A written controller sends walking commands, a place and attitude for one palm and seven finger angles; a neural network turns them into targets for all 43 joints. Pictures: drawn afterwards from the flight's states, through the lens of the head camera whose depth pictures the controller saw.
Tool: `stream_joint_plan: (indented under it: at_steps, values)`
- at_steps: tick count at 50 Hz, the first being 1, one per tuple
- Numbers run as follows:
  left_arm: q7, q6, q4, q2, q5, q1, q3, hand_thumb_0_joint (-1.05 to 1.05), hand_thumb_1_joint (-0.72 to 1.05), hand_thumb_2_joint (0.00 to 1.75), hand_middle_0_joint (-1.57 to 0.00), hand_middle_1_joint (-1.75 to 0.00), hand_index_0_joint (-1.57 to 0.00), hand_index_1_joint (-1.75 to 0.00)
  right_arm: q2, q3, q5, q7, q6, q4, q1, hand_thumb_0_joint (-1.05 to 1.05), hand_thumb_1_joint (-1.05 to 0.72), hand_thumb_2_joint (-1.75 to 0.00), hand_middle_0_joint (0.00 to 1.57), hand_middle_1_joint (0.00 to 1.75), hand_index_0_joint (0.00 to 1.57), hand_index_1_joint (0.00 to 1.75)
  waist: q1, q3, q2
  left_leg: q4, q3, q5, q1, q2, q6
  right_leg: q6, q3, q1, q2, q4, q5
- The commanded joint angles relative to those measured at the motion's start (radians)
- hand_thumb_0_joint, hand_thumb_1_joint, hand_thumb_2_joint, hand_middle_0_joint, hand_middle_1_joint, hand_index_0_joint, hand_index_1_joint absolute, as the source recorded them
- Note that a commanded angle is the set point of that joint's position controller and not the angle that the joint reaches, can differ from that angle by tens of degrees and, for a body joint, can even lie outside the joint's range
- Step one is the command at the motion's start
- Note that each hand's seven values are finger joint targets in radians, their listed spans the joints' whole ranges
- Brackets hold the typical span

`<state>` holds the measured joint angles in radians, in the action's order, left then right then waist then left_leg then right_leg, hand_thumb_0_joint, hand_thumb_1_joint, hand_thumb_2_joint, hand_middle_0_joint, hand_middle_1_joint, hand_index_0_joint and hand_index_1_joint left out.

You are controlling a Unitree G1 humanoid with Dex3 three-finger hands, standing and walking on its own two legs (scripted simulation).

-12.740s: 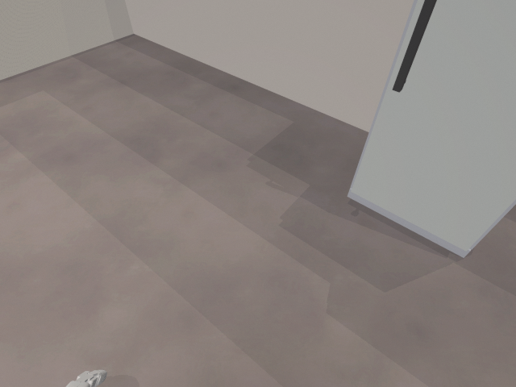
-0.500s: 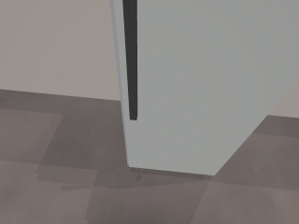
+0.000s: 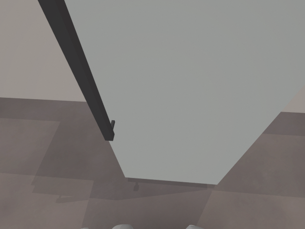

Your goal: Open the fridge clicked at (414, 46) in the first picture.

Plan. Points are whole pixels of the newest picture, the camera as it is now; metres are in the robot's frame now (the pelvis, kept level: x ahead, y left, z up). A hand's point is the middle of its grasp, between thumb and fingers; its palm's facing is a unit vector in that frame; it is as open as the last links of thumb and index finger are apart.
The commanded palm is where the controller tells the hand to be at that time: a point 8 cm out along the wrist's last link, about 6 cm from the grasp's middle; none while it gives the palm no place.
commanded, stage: come to a stop and stand still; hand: left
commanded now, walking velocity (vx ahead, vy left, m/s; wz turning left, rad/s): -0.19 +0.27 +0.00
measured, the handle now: (93, 85) +0.41 +0.16 +0.15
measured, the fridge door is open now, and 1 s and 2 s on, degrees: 0 0 0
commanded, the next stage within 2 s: look again from close up in 1.28 s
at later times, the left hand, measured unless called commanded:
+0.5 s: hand out of the picture -0.05 +0.26 -0.17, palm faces +0.05 -0.98 -0.18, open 7.4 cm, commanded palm none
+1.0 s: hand out of the picture -0.03 +0.18 -0.16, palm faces -0.02 -0.98 -0.20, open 7.3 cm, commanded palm none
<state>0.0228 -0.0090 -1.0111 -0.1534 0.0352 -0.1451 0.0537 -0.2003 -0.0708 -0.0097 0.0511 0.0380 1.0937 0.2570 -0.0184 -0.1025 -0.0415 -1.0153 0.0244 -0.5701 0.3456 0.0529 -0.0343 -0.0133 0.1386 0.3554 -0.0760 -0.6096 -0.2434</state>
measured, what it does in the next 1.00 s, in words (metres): steps on the spot: left foot, then right foot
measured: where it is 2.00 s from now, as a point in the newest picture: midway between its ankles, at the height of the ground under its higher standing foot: outside the picture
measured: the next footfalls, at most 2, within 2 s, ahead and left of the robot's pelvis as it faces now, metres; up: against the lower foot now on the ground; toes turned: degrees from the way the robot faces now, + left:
left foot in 0.26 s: +0.00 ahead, +0.13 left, +0.00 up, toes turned +2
right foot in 0.78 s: -0.04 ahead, -0.09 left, +0.00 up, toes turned -4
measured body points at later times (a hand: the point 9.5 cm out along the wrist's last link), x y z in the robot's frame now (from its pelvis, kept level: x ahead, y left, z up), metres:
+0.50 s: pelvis -0.04 +0.06 +0.02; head -0.03 +0.10 +0.47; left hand -0.05 +0.31 -0.15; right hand +0.01 -0.17 -0.12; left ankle -0.03 +0.14 -0.73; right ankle -0.07 -0.08 -0.67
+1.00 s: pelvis -0.05 +0.00 +0.02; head -0.06 +0.00 +0.47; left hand -0.03 +0.23 -0.14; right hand -0.12 -0.19 -0.15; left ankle -0.03 +0.14 -0.73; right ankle -0.08 -0.09 -0.73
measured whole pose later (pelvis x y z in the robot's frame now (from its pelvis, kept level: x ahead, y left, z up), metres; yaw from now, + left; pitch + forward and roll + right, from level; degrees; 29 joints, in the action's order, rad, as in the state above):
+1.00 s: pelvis -0.05 +0.00 +0.02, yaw -2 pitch -1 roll +0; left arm 0.03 0.00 -1.12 -0.15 0.01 -0.27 0.01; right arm -0.10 -0.02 -0.02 0.03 0.01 1.19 0.36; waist -0.04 0.00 -0.01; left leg -0.44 0.08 -0.20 0.22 0.07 -0.03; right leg -0.03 0.06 0.13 0.02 -0.42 -0.28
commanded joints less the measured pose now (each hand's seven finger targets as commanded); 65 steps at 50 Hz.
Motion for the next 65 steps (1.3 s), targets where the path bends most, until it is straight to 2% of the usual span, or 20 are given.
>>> stream_joint_plan:
  at_steps: [1, 3, 8, 11, 12, 13, 14, 15, 17, 21, 28, 33, 36, 38, 39, 40, 42, 45, 49, 65]
  values:
    - [0.034, 0.009, 0.016, -0.207, -0.003, -0.144, 0.051, 0.00, 0.90, 0.90, -0.20, -0.30, -0.20, -0.30, -0.030, -0.004, -0.010, -0.020, 0.011, -0.063, 0.028, 0.00, -0.90, -0.90, 0.20, 0.30, 0.20, 0.30, 0.064, 0.134, 0.173, -0.121, -0.050, 0.055, 0.128, -0.009, -0.011, -0.187, -0.272, -0.212, -0.332, 0.200, 0.763]
    - [0.039, 0.012, 0.027, -0.216, -0.001, -0.122, 0.054, 0.00, 0.90, 0.90, -0.20, -0.30, -0.20, -0.30, -0.034, -0.007, -0.012, -0.029, 0.019, -0.086, 0.007, 0.00, -0.90, -0.90, 0.20, 0.30, 0.20, 0.30, 0.061, 0.163, 0.157, -0.090, -0.052, 0.092, 0.121, -0.012, -0.016, -0.188, -0.251, -0.216, -0.332, 0.205, 0.697]
    - [0.032, 0.018, 0.073, -0.219, 0.013, -0.055, 0.055, 0.00, 0.90, 0.90, -0.20, -0.30, -0.20, -0.30, -0.023, -0.005, -0.008, -0.041, 0.006, -0.124, 0.010, 0.00, -0.90, -0.90, 0.20, 0.30, 0.20, 0.30, 0.034, 0.178, 0.214, 0.159, -0.017, 0.112, -0.001, -0.010, -0.007, -0.160, -0.230, -0.134, -0.295, 0.224, 0.429]
    - [0.018, 0.033, 0.080, -0.205, 0.003, -0.028, 0.045, 0.00, 0.90, 0.90, -0.20, -0.30, -0.20, -0.30, -0.028, 0.000, -0.005, -0.039, -0.017, -0.102, 0.091, 0.00, -0.90, -0.90, 0.20, 0.30, 0.20, 0.30, -0.014, 0.167, 0.212, 0.480, 0.053, 0.307, -0.217, -0.040, 0.001, -0.075, -0.192, 0.007, -0.206, 0.181, 0.115]
    - [0.013, 0.041, 0.084, -0.166, -0.006, -0.040, 0.032, 0.00, 0.90, 0.90, -0.20, -0.30, -0.20, -0.30, -0.070, -0.005, -0.006, -0.037, -0.029, -0.101, 0.109, 0.00, -0.90, -0.90, 0.20, 0.30, 0.20, 0.30, -0.024, 0.169, 0.068, 0.597, -0.018, 0.307, -0.281, 0.012, 0.012, -0.026, -0.148, 0.081, -0.128, 0.097, -0.069]
    - [0.008, 0.047, 0.095, -0.099, -0.014, -0.065, 0.020, 0.00, 0.90, 0.90, -0.20, -0.30, -0.20, -0.30, -0.147, -0.020, -0.017, -0.034, -0.040, -0.126, 0.080, 0.00, -0.90, -0.90, 0.20, 0.30, 0.20, 0.30, -0.016, 0.134, -0.219, 0.755, -0.286, 0.261, -0.209, 0.222, 0.068, 0.043, -0.064, 0.156, -0.005, -0.069, -0.241]
    - [0.012, 0.053, 0.099, -0.102, -0.013, -0.026, 0.018, 0.00, 0.90, 0.90, -0.20, -0.30, -0.20, -0.30, -0.198, -0.018, -0.023, -0.030, -0.034, -0.159, -0.012, 0.00, -0.90, -0.90, 0.20, 0.30, 0.20, 0.30, -0.013, 0.050, -0.271, 0.860, -0.365, 0.164, 0.013, 0.300, 0.137, 0.051, -0.116, 0.093, 0.023, -0.173, -0.298]
    - [0.006, 0.052, 0.083, -0.133, -0.009, -0.028, 0.027, 0.00, 0.90, 0.90, -0.20, -0.30, -0.20, -0.30, -0.188, -0.006, -0.029, -0.027, -0.040, -0.173, -0.095, 0.00, -0.90, -0.90, 0.20, 0.30, 0.20, 0.30, 0.016, 0.013, -0.181, 0.906, -0.347, 0.009, 0.124, 0.288, 0.170, 0.042, -0.163, 0.017, 0.001, -0.225, -0.234]
    - [-0.007, 0.053, 0.035, -0.139, 0.002, -0.082, 0.030, 0.00, 0.90, 0.90, -0.20, -0.30, -0.20, -0.30, -0.172, 0.000, -0.028, -0.016, -0.051, -0.165, -0.135, 0.00, -0.90, -0.90, 0.20, 0.30, 0.20, 0.30, 0.046, -0.007, -0.123, 0.889, -0.290, 0.000, 0.065, 0.221, 0.135, 0.038, -0.177, 0.053, 0.030, -0.303, -0.133]
    - [-0.015, 0.039, -0.017, -0.087, -0.007, -0.150, 0.007, 0.00, 0.90, 0.90, -0.20, -0.30, -0.20, -0.30, -0.098, 0.013, -0.016, -0.003, -0.059, -0.111, -0.015, 0.00, -0.90, -0.90, 0.20, 0.30, 0.20, 0.30, 0.016, 0.054, -0.027, 0.845, -0.208, 0.245, -0.193, 0.205, 0.136, 0.065, -0.179, 0.145, 0.029, -0.293, -0.080]
    - [-0.017, 0.044, -0.016, -0.082, -0.009, -0.109, -0.005, 0.00, 0.90, 0.90, -0.20, -0.30, -0.20, -0.30, -0.109, 0.008, -0.019, 0.012, -0.058, -0.033, 0.112, 0.00, -0.90, -0.90, 0.20, 0.30, 0.20, 0.30, -0.032, 0.090, -0.057, 0.773, -0.211, 0.634, -0.340, 0.259, 0.183, 0.066, -0.156, 0.109, 0.017, -0.142, -0.182]
    - [-0.013, 0.045, -0.044, -0.055, -0.014, -0.143, -0.011, 0.00, 0.90, 0.90, -0.20, -0.30, -0.20, -0.30, -0.116, 0.005, -0.018, 0.007, -0.053, -0.005, 0.096, 0.00, -0.90, -0.90, 0.20, 0.30, 0.20, 0.30, -0.012, 0.114, -0.088, 0.762, -0.197, 0.566, -0.244, 0.232, 0.174, 0.042, -0.122, -0.045, 0.034, -0.002, -0.175]
    - [-0.004, 0.032, -0.084, -0.051, -0.016, -0.216, -0.011, 0.00, 0.90, 0.90, -0.20, -0.30, -0.20, -0.30, -0.088, 0.010, -0.008, -0.001, -0.051, 0.014, 0.081, 0.00, -0.90, -0.90, 0.20, 0.30, 0.20, 0.30, 0.028, 0.113, -0.046, 0.716, -0.127, 0.412, -0.119, 0.163, 0.110, 0.038, -0.096, -0.226, 0.034, 0.234, 0.037]
    - [0.010, 0.013, -0.092, -0.095, -0.017, -0.209, -0.012, 0.00, 0.90, 0.90, -0.20, -0.30, -0.20, -0.30, -0.010, 0.028, 0.001, -0.011, -0.052, 0.022, 0.095, 0.00, -0.90, -0.90, 0.20, 0.30, 0.20, 0.30, 0.023, 0.081, 0.092, 0.628, -0.035, 0.362, -0.019, 0.071, 0.043, -0.002, -0.221, -0.290, -0.081, 0.312, 0.073]
    - [0.013, 0.006, -0.091, -0.115, -0.021, -0.191, -0.015, 0.00, 0.90, 0.90, -0.20, -0.30, -0.20, -0.30, 0.025, 0.041, 0.000, -0.016, -0.052, 0.021, 0.099, 0.00, -0.90, -0.90, 0.20, 0.30, 0.20, 0.30, 0.010, 0.060, 0.157, 0.618, 0.012, 0.324, -0.030, 0.035, 0.024, -0.033, -0.252, -0.234, -0.134, 0.336, 0.065]
    - [0.013, 0.005, -0.089, -0.121, -0.024, -0.170, -0.020, 0.00, 0.90, 0.90, -0.20, -0.30, -0.20, -0.30, 0.036, 0.046, -0.003, -0.021, -0.050, 0.031, 0.109, 0.00, -0.90, -0.90, 0.20, 0.30, 0.20, 0.30, 0.000, 0.038, 0.117, 0.621, 0.017, 0.334, -0.078, 0.026, 0.021, -0.045, -0.246, -0.157, -0.149, 0.345, 0.000]
    - [0.013, -0.002, -0.093, -0.098, -0.026, -0.157, -0.025, 0.00, 0.90, 0.90, -0.20, -0.30, -0.20, -0.30, 0.026, 0.046, -0.012, -0.019, -0.038, 0.054, 0.122, 0.00, -0.90, -0.90, 0.20, 0.30, 0.20, 0.30, -0.005, 0.012, 0.177, 0.599, 0.020, 0.361, -0.138, 0.035, 0.018, -0.038, -0.236, -0.079, -0.091, 0.371, -0.092]
    - [0.013, 0.000, -0.090, -0.084, -0.027, -0.157, -0.031, 0.00, 0.90, 0.90, -0.20, -0.30, -0.20, -0.30, 0.027, 0.049, -0.011, -0.021, -0.038, 0.073, 0.156, 0.00, -0.90, -0.90, 0.20, 0.30, 0.20, 0.30, -0.007, -0.045, 0.132, 0.620, 0.012, 0.398, -0.134, 0.050, 0.019, -0.028, -0.212, -0.051, -0.063, 0.368, -0.100]
    - [0.014, -0.004, -0.093, -0.082, -0.029, -0.192, -0.032, 0.00, 0.90, 0.90, -0.20, -0.30, -0.20, -0.30, 0.028, 0.049, -0.008, -0.018, -0.040, 0.078, 0.154, 0.00, -0.90, -0.90, 0.20, 0.30, 0.20, 0.30, 0.002, -0.028, 0.058, 0.634, 0.008, 0.417, -0.137, 0.058, 0.018, -0.022, -0.208, -0.095, -0.047, 0.353, -0.027]
    - [0.018, -0.016, -0.115, -0.044, -0.023, -0.275, -0.035, 0.00, 0.90, 0.90, -0.20, -0.30, -0.20, -0.30, 0.023, 0.047, 0.000, -0.006, -0.047, 0.057, 0.107, 0.00, -0.90, -0.90, 0.20, 0.30, 0.20, 0.30, 0.011, 0.018, 0.054, 0.630, 0.008, 0.499, -0.204, 0.072, 0.019, -0.010, -0.184, -0.136, -0.040, 0.321, 0.193]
